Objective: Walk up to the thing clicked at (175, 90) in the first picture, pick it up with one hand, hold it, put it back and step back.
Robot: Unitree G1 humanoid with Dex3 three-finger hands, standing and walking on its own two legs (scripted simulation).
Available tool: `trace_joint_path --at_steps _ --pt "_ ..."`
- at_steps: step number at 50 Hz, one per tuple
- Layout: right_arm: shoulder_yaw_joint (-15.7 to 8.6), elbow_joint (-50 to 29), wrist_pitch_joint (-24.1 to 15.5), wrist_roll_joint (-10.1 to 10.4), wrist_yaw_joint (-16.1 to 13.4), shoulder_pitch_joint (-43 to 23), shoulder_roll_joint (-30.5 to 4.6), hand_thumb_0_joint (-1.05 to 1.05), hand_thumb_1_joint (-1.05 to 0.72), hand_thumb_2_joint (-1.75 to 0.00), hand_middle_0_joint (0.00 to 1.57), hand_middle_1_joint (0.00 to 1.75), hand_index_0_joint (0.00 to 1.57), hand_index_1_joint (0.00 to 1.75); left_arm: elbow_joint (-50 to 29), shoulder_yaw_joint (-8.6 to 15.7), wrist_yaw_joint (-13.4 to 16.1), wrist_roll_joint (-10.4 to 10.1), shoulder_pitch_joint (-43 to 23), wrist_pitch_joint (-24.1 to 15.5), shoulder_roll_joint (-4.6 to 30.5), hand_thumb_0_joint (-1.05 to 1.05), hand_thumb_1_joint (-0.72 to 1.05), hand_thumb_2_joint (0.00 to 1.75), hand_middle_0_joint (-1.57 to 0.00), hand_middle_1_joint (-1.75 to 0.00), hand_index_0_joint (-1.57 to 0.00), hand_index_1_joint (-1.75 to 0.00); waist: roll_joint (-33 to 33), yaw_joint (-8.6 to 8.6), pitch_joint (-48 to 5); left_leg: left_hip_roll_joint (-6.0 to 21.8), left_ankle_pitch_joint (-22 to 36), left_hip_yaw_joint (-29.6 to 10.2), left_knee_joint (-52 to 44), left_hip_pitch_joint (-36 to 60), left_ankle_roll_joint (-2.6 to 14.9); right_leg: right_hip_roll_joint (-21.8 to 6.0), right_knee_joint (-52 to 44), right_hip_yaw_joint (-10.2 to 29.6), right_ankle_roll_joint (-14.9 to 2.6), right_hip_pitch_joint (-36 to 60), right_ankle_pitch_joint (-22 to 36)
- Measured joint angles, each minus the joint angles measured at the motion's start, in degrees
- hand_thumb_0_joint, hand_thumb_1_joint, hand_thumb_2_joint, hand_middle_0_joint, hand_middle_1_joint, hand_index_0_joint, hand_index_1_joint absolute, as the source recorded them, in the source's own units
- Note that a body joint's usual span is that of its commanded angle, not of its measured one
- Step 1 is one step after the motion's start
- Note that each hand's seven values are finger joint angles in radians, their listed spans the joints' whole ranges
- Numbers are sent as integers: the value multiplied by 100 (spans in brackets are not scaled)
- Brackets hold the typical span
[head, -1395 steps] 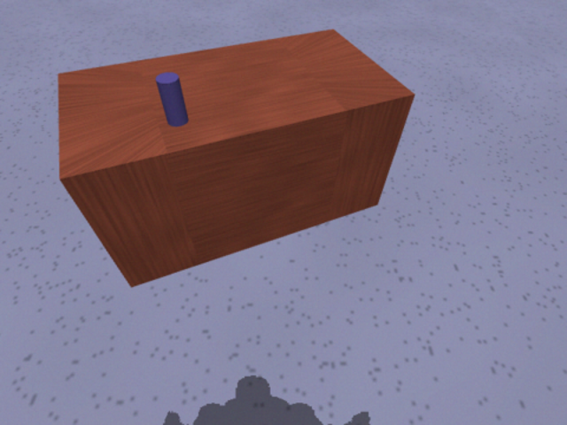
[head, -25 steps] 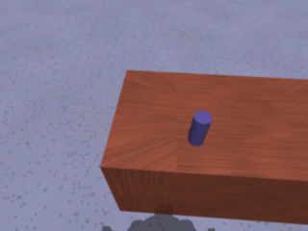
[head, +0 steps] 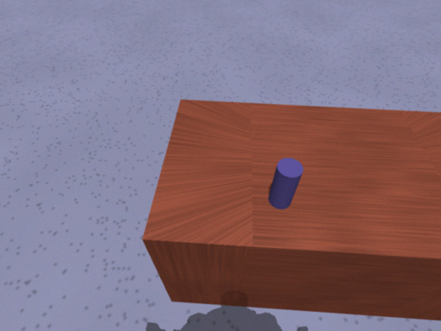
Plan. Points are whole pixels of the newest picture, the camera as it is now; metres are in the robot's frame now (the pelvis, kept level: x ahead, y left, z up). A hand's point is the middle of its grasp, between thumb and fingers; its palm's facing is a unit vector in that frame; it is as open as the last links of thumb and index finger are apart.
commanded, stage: stand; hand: right
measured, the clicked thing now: (284, 184) +0.49 -0.16 -0.11
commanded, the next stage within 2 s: step back in 1.68 s
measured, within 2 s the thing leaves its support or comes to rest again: neither
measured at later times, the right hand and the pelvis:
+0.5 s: hand out of the picture +0.07 -0.25 -0.16, palm faces -0.03 +0.94 -0.35, open 7.4 cm; pelvis +0.00 +0.00 +0.00, yaw +0 degrees
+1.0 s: hand out of the picture +0.06 -0.25 -0.16, palm faces -0.04 +0.94 -0.34, open 7.4 cm; pelvis +0.00 +0.00 +0.00, yaw +0 degrees
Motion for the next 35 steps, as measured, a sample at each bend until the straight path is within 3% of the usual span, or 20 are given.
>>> trace_joint_path --at_steps 35 --pt "-15 -20 -12 2 14 -56 -3 1 -91 -90 20 30 20 30 -45 -19 9 -4 -22 -19 -8 1 91 90 -21 -30 -20 -30 28 1 -4 7 -2 15 -55 34 -3 7 -3 13 0 4 -25"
